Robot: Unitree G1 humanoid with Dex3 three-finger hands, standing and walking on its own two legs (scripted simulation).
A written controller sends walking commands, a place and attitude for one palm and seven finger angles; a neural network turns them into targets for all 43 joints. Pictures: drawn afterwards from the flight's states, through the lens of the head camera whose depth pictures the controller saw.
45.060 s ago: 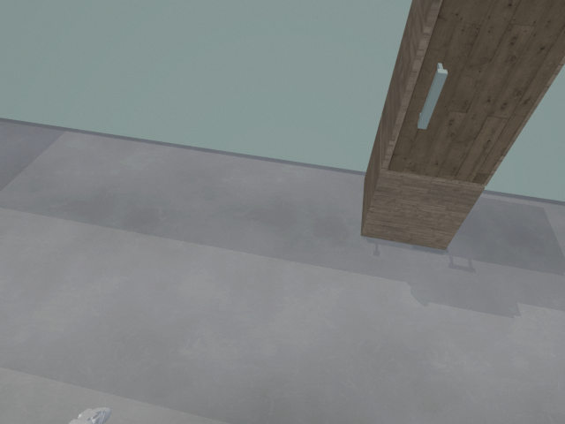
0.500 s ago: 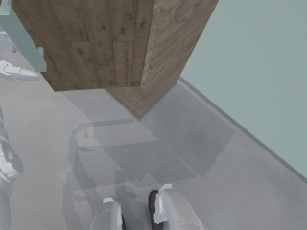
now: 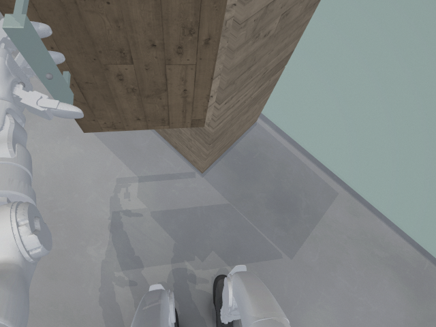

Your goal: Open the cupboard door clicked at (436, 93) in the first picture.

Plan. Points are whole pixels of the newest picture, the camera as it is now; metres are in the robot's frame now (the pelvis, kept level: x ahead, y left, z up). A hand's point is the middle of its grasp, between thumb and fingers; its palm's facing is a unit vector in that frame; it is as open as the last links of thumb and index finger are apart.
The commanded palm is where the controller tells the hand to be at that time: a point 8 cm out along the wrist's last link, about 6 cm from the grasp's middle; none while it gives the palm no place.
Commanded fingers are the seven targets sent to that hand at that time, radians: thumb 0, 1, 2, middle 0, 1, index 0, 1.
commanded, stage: slide the fingers in behind the handle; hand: left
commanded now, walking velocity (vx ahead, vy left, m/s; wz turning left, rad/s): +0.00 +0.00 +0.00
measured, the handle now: (46, 56) +0.57 +0.25 +0.05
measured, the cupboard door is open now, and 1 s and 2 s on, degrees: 50 50 80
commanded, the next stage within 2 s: close the thumb around the handle in 0.38 s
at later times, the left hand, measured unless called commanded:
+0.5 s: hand (49, 76) +0.52 +0.23 +0.06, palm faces +0.03 -1.00 -0.02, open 14.0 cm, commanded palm +0.50 +0.26 +0.06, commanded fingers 0.00 -0.39 0.35 -0.31 -1.21 -0.31 -1.21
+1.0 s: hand (57, 75) +0.52 +0.22 +0.06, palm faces +0.04 -1.00 -0.04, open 7.2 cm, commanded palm +0.50 +0.26 +0.06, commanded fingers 0.00 0.90 0.90 -0.40 -1.35 -0.40 -1.35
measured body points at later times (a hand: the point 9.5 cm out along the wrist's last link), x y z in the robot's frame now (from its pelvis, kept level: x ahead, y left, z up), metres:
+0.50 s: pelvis +0.00 +0.00 +0.00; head +0.16 +0.04 +0.41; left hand +0.51 +0.29 +0.06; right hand -0.02 -0.26 -0.10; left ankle -0.03 +0.08 -0.66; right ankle +0.04 -0.12 -0.66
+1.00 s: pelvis +0.00 +0.00 +0.00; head +0.16 +0.03 +0.42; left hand +0.51 +0.28 +0.06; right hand -0.01 -0.26 -0.10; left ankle -0.03 +0.08 -0.66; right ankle +0.04 -0.12 -0.66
